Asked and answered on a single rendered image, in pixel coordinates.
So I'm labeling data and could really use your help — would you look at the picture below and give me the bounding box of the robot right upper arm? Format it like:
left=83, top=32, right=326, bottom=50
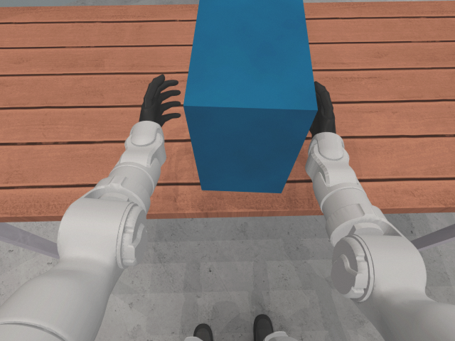
left=331, top=234, right=455, bottom=341

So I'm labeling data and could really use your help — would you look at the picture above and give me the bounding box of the robot right foot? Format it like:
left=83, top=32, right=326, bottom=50
left=253, top=314, right=273, bottom=341

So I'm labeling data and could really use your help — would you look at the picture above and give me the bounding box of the robot left upper arm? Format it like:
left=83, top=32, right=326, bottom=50
left=0, top=197, right=148, bottom=341

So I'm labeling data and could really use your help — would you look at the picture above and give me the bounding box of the robot left foot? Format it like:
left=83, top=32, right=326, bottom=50
left=193, top=323, right=213, bottom=341

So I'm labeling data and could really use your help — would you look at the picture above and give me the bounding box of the robot left hand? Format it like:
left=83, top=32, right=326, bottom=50
left=139, top=75, right=181, bottom=127

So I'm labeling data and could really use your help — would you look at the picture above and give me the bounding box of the robot left forearm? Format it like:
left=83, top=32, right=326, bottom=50
left=57, top=121, right=166, bottom=256

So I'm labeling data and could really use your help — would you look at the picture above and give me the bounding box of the robot foot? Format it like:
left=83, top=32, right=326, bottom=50
left=253, top=314, right=273, bottom=341
left=193, top=323, right=213, bottom=341

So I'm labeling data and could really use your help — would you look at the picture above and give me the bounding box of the carton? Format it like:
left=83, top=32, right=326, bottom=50
left=183, top=0, right=318, bottom=193

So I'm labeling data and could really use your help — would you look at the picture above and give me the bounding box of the robot right forearm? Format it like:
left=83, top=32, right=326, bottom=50
left=305, top=132, right=427, bottom=287

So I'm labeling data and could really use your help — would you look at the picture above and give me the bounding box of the table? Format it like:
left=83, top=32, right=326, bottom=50
left=0, top=1, right=455, bottom=259

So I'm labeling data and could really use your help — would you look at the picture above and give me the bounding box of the robot right hand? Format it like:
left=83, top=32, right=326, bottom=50
left=309, top=81, right=336, bottom=138

